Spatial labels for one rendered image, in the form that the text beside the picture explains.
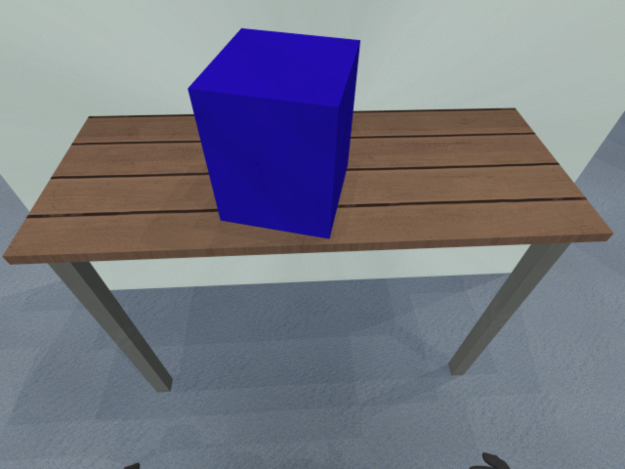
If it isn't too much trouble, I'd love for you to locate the table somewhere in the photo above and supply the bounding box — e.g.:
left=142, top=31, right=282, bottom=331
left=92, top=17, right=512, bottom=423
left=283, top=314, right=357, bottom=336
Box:
left=2, top=107, right=613, bottom=393

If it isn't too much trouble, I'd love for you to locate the carton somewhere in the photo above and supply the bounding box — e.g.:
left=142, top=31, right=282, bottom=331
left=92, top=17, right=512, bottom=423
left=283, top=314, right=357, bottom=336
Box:
left=187, top=28, right=360, bottom=238

